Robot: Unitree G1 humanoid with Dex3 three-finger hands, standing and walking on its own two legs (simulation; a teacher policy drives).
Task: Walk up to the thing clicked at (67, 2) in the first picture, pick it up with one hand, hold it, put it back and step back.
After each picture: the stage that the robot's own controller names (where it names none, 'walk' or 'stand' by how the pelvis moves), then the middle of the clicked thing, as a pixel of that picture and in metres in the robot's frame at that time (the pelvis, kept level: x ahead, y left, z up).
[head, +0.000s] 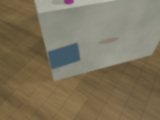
stand; out of the picture +1.00 +0.10 +0.02
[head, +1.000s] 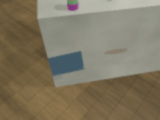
walk; out of the picture +0.89 +0.08 +0.04
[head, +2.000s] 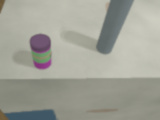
walk; (41, 52) +0.43 +0.17 +0.05
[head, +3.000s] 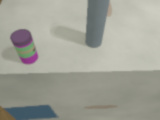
stand; (25, 47) +0.44 +0.23 +0.07
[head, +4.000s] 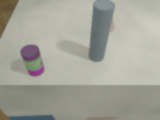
stand; (33, 61) +0.43 +0.21 +0.02
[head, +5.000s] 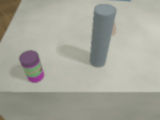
stand; (32, 67) +0.41 +0.21 +0.03
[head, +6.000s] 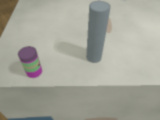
stand; (31, 62) +0.43 +0.22 +0.02
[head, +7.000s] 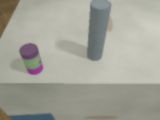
stand; (32, 59) +0.44 +0.23 +0.02
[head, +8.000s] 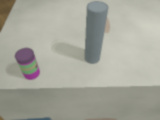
stand; (28, 64) +0.42 +0.23 +0.02
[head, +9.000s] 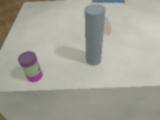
rise first; (31, 67) +0.42 +0.25 +0.03
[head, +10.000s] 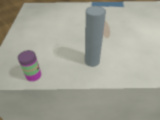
go down; (30, 66) +0.43 +0.23 +0.03
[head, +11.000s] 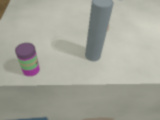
go down; (28, 60) +0.43 +0.22 +0.05
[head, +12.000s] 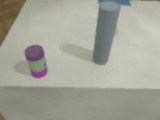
go down; (37, 62) +0.43 +0.21 +0.05
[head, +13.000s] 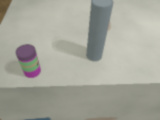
go down; (29, 61) +0.43 +0.22 +0.05
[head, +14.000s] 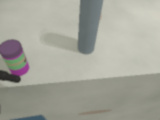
close in; (15, 58) +0.41 +0.23 +0.06
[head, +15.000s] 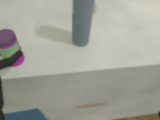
close; (10, 48) +0.45 +0.24 +0.07
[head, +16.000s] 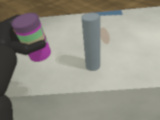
lift; (33, 38) +0.34 +0.15 +0.27
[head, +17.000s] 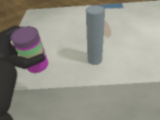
hold; (31, 51) +0.33 +0.16 +0.22
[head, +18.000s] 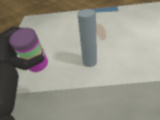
hold; (31, 51) +0.33 +0.16 +0.23
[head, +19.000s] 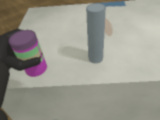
hold; (30, 54) +0.32 +0.17 +0.21
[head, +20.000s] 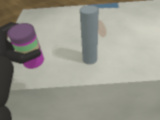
crouch; (28, 47) +0.35 +0.17 +0.22
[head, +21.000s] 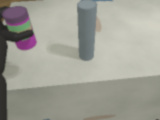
lower; (21, 29) +0.43 +0.19 +0.21
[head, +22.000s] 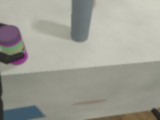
lower; (13, 46) +0.44 +0.21 +0.09
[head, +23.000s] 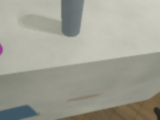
lower; out of the picture +0.45 +0.27 +0.10
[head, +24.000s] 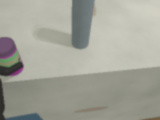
lower; (8, 57) +0.41 +0.22 +0.09
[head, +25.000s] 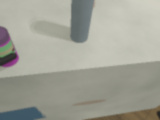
rest; (2, 47) +0.43 +0.24 +0.08
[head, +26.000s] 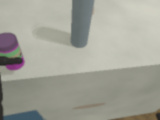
open; (10, 52) +0.43 +0.23 +0.07
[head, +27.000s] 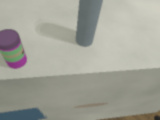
sink last; (12, 50) +0.42 +0.22 +0.07
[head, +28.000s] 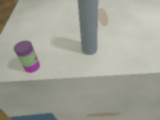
stand; (27, 57) +0.45 +0.25 +0.06
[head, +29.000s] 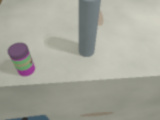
stand; (22, 60) +0.42 +0.23 +0.05
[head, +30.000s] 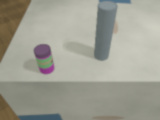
stand; (44, 59) +0.47 +0.18 +0.03
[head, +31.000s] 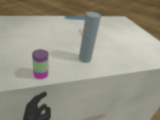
rise; (40, 64) +0.49 +0.17 +0.05
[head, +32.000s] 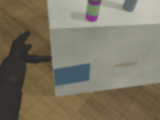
sink last; (93, 8) +0.75 -0.07 +0.04
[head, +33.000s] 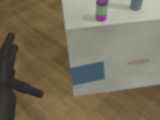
sink last; (101, 10) +0.84 -0.10 +0.03
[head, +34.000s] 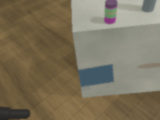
crouch; (110, 12) +0.81 -0.11 +0.02
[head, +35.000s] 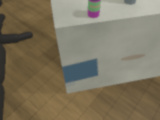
rise; (94, 5) +0.79 -0.09 +0.03
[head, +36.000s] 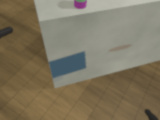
open; out of the picture +0.79 -0.08 +0.04
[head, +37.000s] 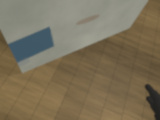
crouch; out of the picture +0.83 -0.05 +0.10
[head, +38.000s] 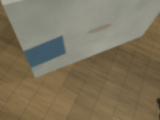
crouch; out of the picture +0.80 -0.03 +0.07
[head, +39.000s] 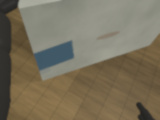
crouch; out of the picture +0.80 -0.07 +0.07
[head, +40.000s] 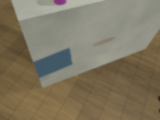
crouch; out of the picture +0.80 -0.06 +0.04
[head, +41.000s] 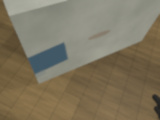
crouch; out of the picture +0.81 -0.04 +0.04
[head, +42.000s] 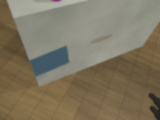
crouch; out of the picture +0.80 -0.05 +0.05
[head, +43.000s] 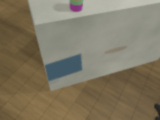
open; out of the picture +0.77 -0.08 +0.04
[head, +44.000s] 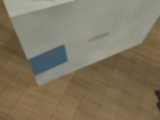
crouch; out of the picture +0.81 -0.05 +0.05
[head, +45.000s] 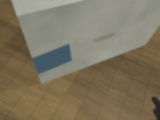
crouch; out of the picture +0.80 -0.06 +0.04
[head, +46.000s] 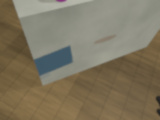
crouch; out of the picture +0.80 -0.06 +0.04
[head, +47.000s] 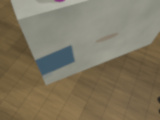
crouch; out of the picture +0.79 -0.05 +0.04
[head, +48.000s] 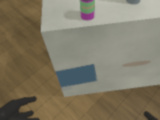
sink last; (87, 5) +0.69 -0.06 +0.07
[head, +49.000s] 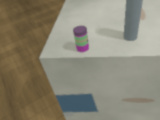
sink last; (81, 39) +0.62 +0.05 +0.05
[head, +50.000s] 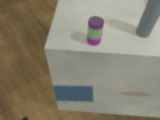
stand; (94, 31) +0.59 -0.03 +0.03
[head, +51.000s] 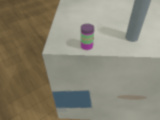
stand; (87, 37) +0.63 +0.00 +0.03
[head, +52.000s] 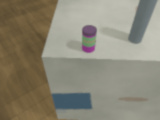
stand; (88, 39) +0.60 -0.02 +0.02
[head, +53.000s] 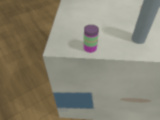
walk; (90, 39) +0.59 -0.03 +0.02
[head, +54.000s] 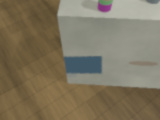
walk; out of the picture +0.73 -0.06 +0.05
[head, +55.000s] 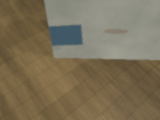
walk; out of the picture +1.03 +0.02 +0.05
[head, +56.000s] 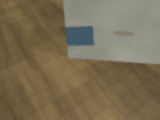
stand; out of the picture +1.22 -0.03 +0.04
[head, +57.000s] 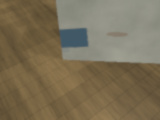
stand; out of the picture +1.21 -0.02 +0.02
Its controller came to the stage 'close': yes
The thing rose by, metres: 0.23
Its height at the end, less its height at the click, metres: +0.00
